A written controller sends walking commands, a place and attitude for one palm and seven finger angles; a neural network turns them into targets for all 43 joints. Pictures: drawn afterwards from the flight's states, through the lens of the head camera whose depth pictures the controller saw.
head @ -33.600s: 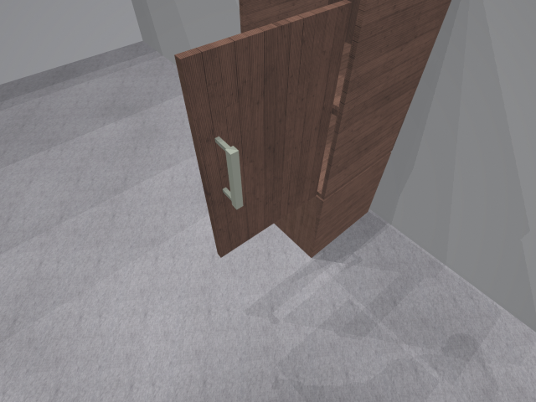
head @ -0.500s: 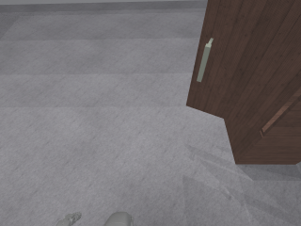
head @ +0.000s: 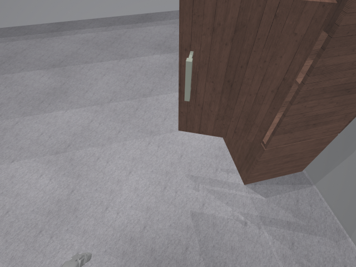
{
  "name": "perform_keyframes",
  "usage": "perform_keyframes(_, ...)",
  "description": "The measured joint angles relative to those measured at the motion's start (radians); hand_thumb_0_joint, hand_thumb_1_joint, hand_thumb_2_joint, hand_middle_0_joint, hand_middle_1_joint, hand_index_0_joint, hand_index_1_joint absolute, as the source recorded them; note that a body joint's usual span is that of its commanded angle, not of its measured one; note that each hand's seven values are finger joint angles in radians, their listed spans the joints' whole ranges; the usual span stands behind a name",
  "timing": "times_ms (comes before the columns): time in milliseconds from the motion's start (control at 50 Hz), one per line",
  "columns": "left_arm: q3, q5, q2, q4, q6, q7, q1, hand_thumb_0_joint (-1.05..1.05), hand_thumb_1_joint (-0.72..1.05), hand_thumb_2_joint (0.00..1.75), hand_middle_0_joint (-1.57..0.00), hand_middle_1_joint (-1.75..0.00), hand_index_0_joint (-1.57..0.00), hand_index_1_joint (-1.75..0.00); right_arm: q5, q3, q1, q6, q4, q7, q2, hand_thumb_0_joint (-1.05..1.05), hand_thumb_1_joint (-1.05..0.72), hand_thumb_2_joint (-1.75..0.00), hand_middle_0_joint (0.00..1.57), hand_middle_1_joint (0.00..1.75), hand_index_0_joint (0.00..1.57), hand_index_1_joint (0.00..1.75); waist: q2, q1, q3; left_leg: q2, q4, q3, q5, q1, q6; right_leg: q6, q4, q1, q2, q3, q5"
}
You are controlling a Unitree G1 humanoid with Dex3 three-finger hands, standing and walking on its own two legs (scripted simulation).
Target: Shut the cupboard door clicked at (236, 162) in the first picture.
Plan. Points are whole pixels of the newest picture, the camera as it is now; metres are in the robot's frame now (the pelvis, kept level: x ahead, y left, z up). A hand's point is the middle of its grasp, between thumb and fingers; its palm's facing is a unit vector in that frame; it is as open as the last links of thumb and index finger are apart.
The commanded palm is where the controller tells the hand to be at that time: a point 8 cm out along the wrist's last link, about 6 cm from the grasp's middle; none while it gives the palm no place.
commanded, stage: turn to face it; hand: left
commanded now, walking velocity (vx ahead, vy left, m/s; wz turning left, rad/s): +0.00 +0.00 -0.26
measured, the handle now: (189, 77) +0.69 -0.01 +0.00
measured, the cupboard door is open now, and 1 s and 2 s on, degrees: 65 65 65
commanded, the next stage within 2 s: take the last steps up to it in 0.04 s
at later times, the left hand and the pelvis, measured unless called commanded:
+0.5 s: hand out of the picture +0.14 +0.17 -0.16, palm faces -0.13 -0.98 -0.15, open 7.3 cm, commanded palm none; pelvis +0.05 -0.01 +0.02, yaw -8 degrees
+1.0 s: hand (155, 236) +0.22 +0.08 -0.17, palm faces -0.08 -0.98 -0.16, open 7.2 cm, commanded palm none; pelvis +0.18 -0.09 +0.01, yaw -7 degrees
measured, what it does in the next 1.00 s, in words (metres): walks ahead: left foot, then right foot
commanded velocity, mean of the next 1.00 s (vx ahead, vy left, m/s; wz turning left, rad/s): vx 0.11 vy -0.03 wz -0.09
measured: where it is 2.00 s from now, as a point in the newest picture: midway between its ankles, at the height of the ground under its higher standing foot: outside the picture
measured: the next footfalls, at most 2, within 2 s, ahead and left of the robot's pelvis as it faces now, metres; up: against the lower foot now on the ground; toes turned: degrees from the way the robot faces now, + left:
left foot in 0.32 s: +0.07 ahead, +0.12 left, +0.00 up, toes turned +0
right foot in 0.68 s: +0.18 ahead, -0.19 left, +0.00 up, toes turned -12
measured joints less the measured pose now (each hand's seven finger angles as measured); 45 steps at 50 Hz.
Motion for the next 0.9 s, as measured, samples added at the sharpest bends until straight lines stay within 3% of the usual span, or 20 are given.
perform_keyframes(60, -0.013, 0.005, -0.031, 0.019, -0.021, 0.014, -0.001, 0.0, 0.91, 0.9, -0.2, -0.3, -0.2, -0.3, 0.009, -0.018, -0.012, 0.031, 0.03, -0.003, -0.028, 0.01, -0.91, -0.9, 0.2, 0.3, 0.2, 0.3, 0.038, -0.006, 0.004, -0.027, 0.22, -0.073, -0.181, -0.085, -0.002, -0.03, 0.015, -0.009, 0.016, 0.008, -0.018)
perform_keyframes(120, -0.021, 0.005, -0.055, 0.034, -0.023, 0.027, 0.016, 0.0, 0.91, 0.9, -0.2, -0.3, -0.2, -0.3, 0.01, -0.025, -0.027, 0.041, 0.051, -0.005, -0.037, 0.01, -0.91, -0.9, 0.2, 0.3, 0.2, 0.3, 0.042, -0.006, 0.0, -0.071, 0.415, -0.113, -0.172, -0.16, -0.005, -0.033, -0.032, 0.01, 0.021, 0.028, 0.004)
perform_keyframes(160, -0.023, 0.006, -0.061, 0.046, -0.02, 0.032, 0.026, 0.0, 0.91, 0.9, -0.2, -0.3, -0.2, -0.3, 0.01, -0.024, -0.029, 0.036, 0.052, -0.003, -0.032, 0.01, -0.91, -0.9, 0.2, 0.3, 0.2, 0.3, 0.03, -0.008, -0.006, -0.083, 0.429, -0.111, -0.14, -0.174, -0.009, -0.034, -0.069, 0.023, 0.021, 0.041, 0.026)
perform_keyframes(240, -0.021, 0.008, -0.064, 0.069, -0.022, 0.031, 0.042, 0.0, 0.91, 0.9, -0.2, -0.3, -0.21, -0.3, 0.006, -0.017, -0.02, 0.022, 0.051, 0.002, -0.01, 0.01, -0.91, -0.9, 0.2, 0.3, 0.19, 0.3, 0.002, -0.003, -0.023, -0.093, 0.28, -0.1, -0.12, -0.126, -0.01, -0.035, -0.111, 0.042, 0.027, 0.057, 0.043)
perform_keyframes(320, -0.012, 0.002, -0.058, 0.088, -0.025, 0.021, 0.073, 0.0, 0.91, 0.9, -0.2, -0.3, -0.21, -0.3, 0.0, -0.002, 0.009, -0.013, 0.05, 0.004, 0.009, 0.01, -0.91, -0.9, 0.2, 0.3, 0.19, 0.3, -0.02, 0.008, -0.052, -0.095, -0.026, -0.088, -0.054, 0.008, 0.01, -0.029, -0.065, 0.03, 0.046, 0.071, 0.004)
perform_keyframes(380, -0.001, 0.004, -0.042, 0.108, -0.01, 0.011, 0.088, 0.0, 0.91, 0.9, -0.2, -0.3, -0.2, -0.3, -0.015, 0.009, 0.03, -0.042, 0.052, -0.003, 0.031, 0.01, -0.91, -0.9, 0.2, 0.3, 0.2, 0.3, -0.049, -0.005, -0.062, -0.094, -0.031, -0.074, -0.018, 0.021, 0.051, -0.032, 0.177, -0.063, 0.048, 0.072, -0.152)
perform_keyframes(440, 0.007, 0.013, -0.03, 0.126, -0.004, -0.005, 0.083, 0.0, 0.91, 0.9, -0.2, -0.3, -0.2, -0.3, -0.017, 0.018, 0.076, -0.058, 0.058, -0.009, 0.048, 0.01, -0.91, -0.9, 0.2, 0.3, 0.2, 0.3, -0.058, -0.016, -0.065, -0.083, -0.095, -0.064, -0.012, 0.078, 0.047, -0.022, 0.403, -0.163, 0.033, 0.049, -0.116)
perform_keyframes(480, 0.009, 0.011, -0.029, 0.124, -0.009, -0.011, 0.072, 0.01, 0.91, 0.9, -0.2, -0.3, -0.2, -0.3, -0.016, 0.022, 0.104, -0.065, 0.075, -0.012, 0.054, 0.01, -0.91, -0.9, 0.2, 0.3, 0.2, 0.3, -0.053, -0.015, -0.059, -0.073, -0.155, -0.058, 0.008, 0.123, 0.037, -0.011, 0.439, -0.204, 0.015, 0.037, -0.069)
perform_keyframes(580, 0.0, 0.006, -0.035, 0.114, -0.023, -0.013, 0.03, 0.01, 0.91, 0.9, -0.2, -0.3, -0.2, -0.3, -0.016, 0.016, 0.147, -0.064, 0.12, -0.009, 0.055, 0.01, -0.91, -0.9, 0.2, 0.3, 0.2, 0.3, -0.029, -0.023, -0.031, -0.04, -0.216, -0.035, 0.004, 0.201, 0.009, -0.004, 0.238, -0.208, -0.025, -0.001, 0.0)
perform_keyframes(660, -0.005, 0.006, -0.039, 0.109, -0.04, -0.016, 0.001, 0.0, 0.91, 0.9, -0.2, -0.3, -0.2, -0.3, -0.01, 0.005, 0.175, -0.049, 0.151, -0.004, 0.052, 0.01, -0.91, -0.9, 0.2, 0.3, 0.2, 0.3, -0.014, -0.04, -0.014, -0.013, -0.14, -0.026, -0.073, 0.219, -0.026, -0.018, 0.016, -0.116, -0.018, -0.03, 0.059)
perform_keyframes(680, -0.005, 0.007, -0.037, 0.105, -0.054, -0.015, -0.001, 0.0, 0.91, 0.9, -0.2, -0.3, -0.2, -0.3, -0.005, 0.003, 0.187, -0.045, 0.158, 0.0, 0.052, 0.01, -0.91, -0.9, 0.2, 0.3, 0.2, 0.3, -0.02, -0.038, -0.017, -0.011, -0.078, -0.026, -0.109, 0.201, -0.022, -0.031, -0.032, -0.089, -0.02, -0.025, 0.077)
perform_keyframes(740, -0.007, 0.002, -0.066, 0.114, -0.082, 0.007, -0.015, 0.0, 0.91, 0.9, -0.2, -0.3, -0.2, -0.3, 0.008, -0.005, 0.15, -0.012, 0.186, 0.002, 0.038, 0.01, -0.91, -0.9, 0.2, 0.3, 0.2, 0.3, 0.016, -0.031, 0.006, -0.019, 0.266, -0.098, -0.242, 0.064, 0.025, -0.047, 0.013, -0.076, 0.002, -0.05, 0.068)
perform_keyframes(800, -0.013, 0.001, -0.086, 0.127, -0.08, 0.026, 0.005, 0.0, 0.91, 0.9, -0.2, -0.3, -0.2, -0.3, 0.005, -0.012, 0.103, -0.008, 0.178, 0.002, 0.037, 0.01, -0.91, -0.9, 0.2, 0.3, 0.2, 0.3, 0.013, -0.025, 0.0, -0.045, 0.431, -0.101, -0.19, -0.067, 0.04, -0.057, -0.061, -0.017, 0.01, -0.067, 0.075)
perform_keyframes(900, -0.009, 0.003, -0.078, 0.167, -0.081, 0.044, 0.053, -0.01, 0.94, 0.9, -0.2, -0.3, -0.2, -0.3, 0.0, -0.008, 0.037, -0.029, 0.129, 0.004, 0.055, 0.01, -0.91, -0.9, 0.2, 0.3, 0.19, 0.3, -0.009, -0.009, -0.033, -0.059, 0.232, -0.064, -0.086, -0.12, 0.032, -0.063, -0.16, 0.059, 0.028, -0.086, 0.085)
